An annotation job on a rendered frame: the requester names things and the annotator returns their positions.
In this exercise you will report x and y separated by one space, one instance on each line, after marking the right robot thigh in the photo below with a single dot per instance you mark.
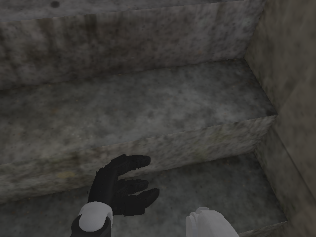
208 223

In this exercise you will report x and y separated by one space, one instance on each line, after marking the robot left forearm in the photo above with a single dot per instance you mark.
95 219

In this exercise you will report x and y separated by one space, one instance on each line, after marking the left robot hand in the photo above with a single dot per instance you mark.
108 189

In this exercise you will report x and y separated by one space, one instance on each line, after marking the right robot shin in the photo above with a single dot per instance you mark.
202 208

